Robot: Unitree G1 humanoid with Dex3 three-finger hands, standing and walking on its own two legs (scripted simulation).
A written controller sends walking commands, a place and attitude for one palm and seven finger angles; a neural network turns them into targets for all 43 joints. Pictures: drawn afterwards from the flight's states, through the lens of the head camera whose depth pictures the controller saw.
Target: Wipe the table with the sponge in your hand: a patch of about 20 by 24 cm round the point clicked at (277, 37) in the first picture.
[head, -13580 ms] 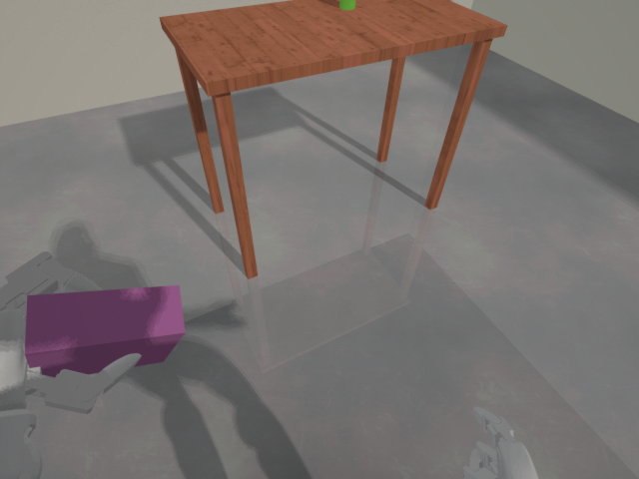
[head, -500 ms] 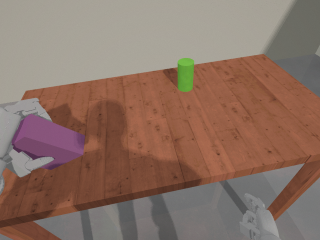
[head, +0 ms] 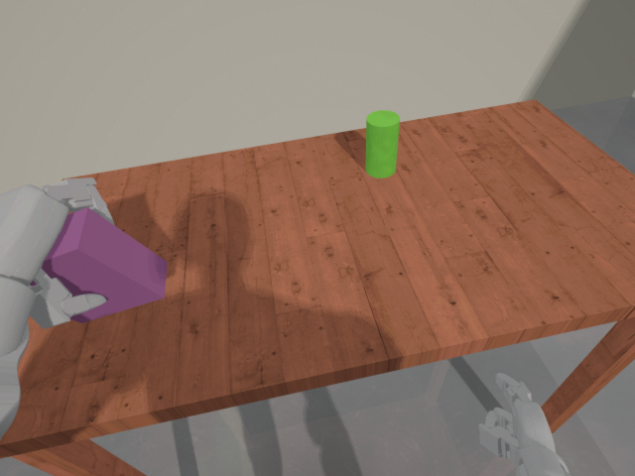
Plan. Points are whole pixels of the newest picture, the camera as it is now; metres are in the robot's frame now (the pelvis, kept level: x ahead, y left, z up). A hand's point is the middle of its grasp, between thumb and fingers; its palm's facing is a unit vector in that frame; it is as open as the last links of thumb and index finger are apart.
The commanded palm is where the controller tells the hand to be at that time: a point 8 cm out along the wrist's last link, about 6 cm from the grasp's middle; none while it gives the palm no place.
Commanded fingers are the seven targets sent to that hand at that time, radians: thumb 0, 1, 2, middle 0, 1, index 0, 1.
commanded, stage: turn the palm down, sponge in hand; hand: left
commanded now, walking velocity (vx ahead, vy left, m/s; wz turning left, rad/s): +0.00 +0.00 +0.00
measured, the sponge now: (98, 279) +0.25 +0.28 +0.17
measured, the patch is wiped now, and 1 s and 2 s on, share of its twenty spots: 0.00 0.00 0.00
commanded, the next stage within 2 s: move the sponge above the wiping area in 0.82 s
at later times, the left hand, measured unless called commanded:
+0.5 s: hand (70, 262) +0.23 +0.27 +0.22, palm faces +0.22 -0.04 -0.97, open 9.3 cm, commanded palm +0.17 +0.27 +0.30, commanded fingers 0.00 0.10 1.30 -1.20 -1.60 -1.20 -1.60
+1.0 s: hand (72, 248) +0.24 +0.27 +0.23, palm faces +0.25 -0.05 -0.97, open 9.3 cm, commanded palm +0.18 +0.27 +0.30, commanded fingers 0.00 0.10 1.30 -1.20 -1.60 -1.20 -1.60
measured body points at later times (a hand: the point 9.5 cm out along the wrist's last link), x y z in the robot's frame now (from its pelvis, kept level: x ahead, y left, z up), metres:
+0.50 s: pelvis -0.02 -0.01 +0.00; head -0.03 -0.06 +0.45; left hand +0.21 +0.26 +0.27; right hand +0.23 -0.22 -0.09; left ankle +0.06 +0.13 -0.73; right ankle -0.02 -0.13 -0.73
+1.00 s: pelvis -0.01 -0.01 +0.00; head -0.02 -0.06 +0.45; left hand +0.22 +0.27 +0.28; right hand +0.23 -0.22 -0.09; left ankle +0.06 +0.13 -0.73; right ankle -0.02 -0.13 -0.73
